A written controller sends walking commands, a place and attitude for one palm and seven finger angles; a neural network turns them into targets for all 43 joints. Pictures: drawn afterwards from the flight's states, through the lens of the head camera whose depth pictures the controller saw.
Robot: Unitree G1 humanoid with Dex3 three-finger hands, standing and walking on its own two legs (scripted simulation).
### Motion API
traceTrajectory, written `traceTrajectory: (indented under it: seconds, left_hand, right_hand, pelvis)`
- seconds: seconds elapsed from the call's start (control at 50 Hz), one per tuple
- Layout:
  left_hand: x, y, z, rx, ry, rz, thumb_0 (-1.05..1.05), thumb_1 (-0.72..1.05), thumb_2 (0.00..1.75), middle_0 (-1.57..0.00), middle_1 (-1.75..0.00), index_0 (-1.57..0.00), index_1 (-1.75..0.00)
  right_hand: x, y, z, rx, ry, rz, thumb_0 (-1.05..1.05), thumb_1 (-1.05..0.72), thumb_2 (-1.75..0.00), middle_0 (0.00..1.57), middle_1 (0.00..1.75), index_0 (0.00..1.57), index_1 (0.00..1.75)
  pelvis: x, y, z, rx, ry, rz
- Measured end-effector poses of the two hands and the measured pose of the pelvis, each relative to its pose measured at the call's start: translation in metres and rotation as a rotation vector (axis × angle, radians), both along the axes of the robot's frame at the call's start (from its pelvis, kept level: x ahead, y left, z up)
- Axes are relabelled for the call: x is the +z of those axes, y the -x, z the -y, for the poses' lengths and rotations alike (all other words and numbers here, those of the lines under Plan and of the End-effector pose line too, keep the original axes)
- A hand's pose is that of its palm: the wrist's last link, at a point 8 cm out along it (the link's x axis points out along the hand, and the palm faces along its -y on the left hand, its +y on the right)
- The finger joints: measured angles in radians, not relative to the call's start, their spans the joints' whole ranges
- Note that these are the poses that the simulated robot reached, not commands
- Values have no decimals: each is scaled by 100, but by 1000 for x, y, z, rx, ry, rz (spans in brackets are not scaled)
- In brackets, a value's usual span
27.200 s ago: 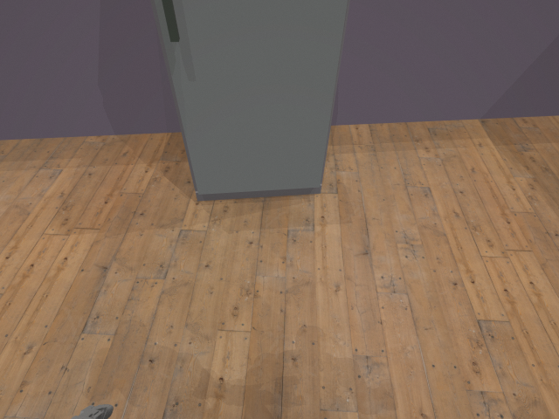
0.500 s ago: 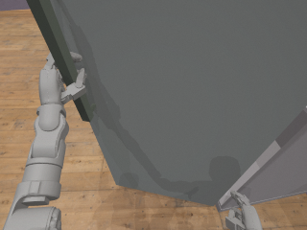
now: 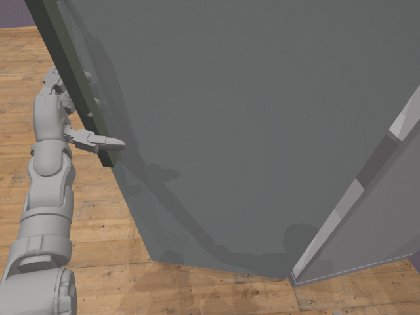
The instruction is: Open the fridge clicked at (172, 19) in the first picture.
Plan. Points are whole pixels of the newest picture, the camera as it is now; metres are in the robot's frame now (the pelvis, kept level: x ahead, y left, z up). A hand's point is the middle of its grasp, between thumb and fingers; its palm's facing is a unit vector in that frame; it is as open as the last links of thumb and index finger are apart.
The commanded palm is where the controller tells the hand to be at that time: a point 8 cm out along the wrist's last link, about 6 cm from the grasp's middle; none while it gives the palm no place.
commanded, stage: loosen the grip on the handle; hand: left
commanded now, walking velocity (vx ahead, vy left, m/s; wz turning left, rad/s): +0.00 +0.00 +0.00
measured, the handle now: (89, 95) +0.44 +0.24 +0.22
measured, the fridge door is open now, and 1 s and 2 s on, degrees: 70 66 66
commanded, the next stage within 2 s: slip the hand off the handle in 0.12 s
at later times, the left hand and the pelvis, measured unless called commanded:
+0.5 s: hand (57, 117) +0.39 +0.29 +0.20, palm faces +0.33 -0.93 -0.14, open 14.6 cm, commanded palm +0.36 +0.32 +0.20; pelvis +0.04 +0.02 +0.00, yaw +0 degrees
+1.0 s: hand (29, 127) +0.36 +0.32 +0.20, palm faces +0.30 -0.94 -0.15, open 14.6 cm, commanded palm +0.31 +0.35 +0.20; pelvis +0.04 +0.02 +0.00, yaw +0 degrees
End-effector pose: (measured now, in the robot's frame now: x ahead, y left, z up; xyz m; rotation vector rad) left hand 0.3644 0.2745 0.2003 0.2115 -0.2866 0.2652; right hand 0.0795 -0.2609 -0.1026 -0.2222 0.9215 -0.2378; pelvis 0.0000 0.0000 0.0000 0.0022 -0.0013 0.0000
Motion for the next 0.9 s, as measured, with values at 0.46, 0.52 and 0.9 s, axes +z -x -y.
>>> traceTrajectory:
  seconds: [0.46, 0.52, 0.9]
  left_hand:
    - [-3, 4, -48, 43, 36, -8, -1, -55, 20, -29, -118, -26, -116]
    - [-2, 10, -59, 52, 34, -10, -1, -55, 20, -28, -117, -26, -115]
    - [2, 21, -93, 47, 38, -33, -1, -55, 20, -26, -115, -26, -115]
  right_hand:
    - [24, -102, -38, 103, -12, 186, 1, -90, -90, 20, 30, 20, 30]
    - [24, -111, -42, 120, -7, 182, 1, -90, -90, 20, 30, 20, 30]
    - [15, -95, -39, 83, 5, 128, 1, -90, -90, 20, 30, 20, 30]
  pelvis:
    - [1, -33, -16, -6, 6, -26]
    - [0, -36, -18, 4, 9, -28]
    - [-1, -38, -19, 9, 15, -41]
